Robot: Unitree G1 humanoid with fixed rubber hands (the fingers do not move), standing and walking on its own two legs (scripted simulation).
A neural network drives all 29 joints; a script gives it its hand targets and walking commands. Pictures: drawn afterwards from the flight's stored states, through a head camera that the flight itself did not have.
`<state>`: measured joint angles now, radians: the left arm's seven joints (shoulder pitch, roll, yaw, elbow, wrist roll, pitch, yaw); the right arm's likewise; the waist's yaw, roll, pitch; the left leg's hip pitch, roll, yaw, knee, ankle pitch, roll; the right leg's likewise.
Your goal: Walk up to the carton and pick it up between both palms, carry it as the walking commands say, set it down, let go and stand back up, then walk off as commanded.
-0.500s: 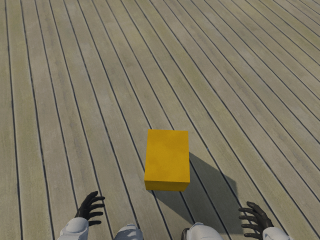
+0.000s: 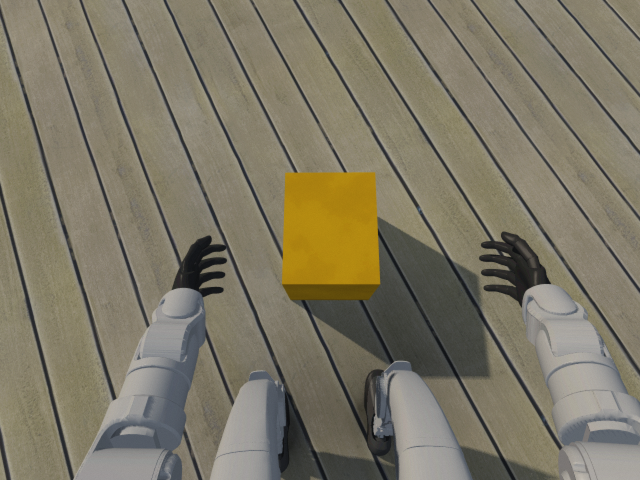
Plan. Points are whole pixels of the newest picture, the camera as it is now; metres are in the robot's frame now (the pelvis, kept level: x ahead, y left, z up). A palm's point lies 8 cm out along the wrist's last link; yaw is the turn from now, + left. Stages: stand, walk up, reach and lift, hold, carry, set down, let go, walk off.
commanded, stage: reach and lift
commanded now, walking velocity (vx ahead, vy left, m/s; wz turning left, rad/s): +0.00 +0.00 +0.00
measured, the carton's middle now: (329, 240) +0.54 -0.01 -0.58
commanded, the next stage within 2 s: none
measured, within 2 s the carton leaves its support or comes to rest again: neither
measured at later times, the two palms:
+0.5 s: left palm (217, 212) +0.46 +0.18 -0.15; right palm (473, 207) +0.45 -0.21 -0.13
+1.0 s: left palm (236, 206) +0.49 +0.16 -0.22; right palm (461, 205) +0.48 -0.22 -0.20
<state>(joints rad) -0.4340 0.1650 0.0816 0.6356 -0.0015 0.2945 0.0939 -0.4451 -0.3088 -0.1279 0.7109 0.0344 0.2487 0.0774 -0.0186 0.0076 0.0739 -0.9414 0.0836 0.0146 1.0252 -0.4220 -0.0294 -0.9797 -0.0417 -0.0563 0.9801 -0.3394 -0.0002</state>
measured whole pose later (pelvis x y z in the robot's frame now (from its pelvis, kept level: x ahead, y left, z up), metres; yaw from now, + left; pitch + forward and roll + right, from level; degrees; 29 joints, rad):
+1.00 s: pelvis -0.01 +0.01 -0.07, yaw -2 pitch +52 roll -1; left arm -1.12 0.17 0.31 0.86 0.00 0.12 0.09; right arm -1.10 -0.29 -0.34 0.88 -0.01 0.10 0.01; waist -0.02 0.01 -0.07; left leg -1.68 0.07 0.01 1.17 -0.39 -0.02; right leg -1.72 -0.04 -0.02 1.10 -0.28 0.01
